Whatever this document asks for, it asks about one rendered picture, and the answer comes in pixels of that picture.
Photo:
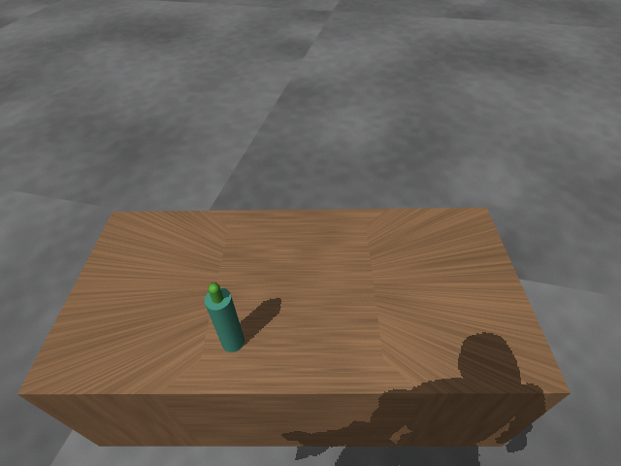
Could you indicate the bottle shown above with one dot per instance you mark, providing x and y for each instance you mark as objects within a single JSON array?
[{"x": 223, "y": 314}]

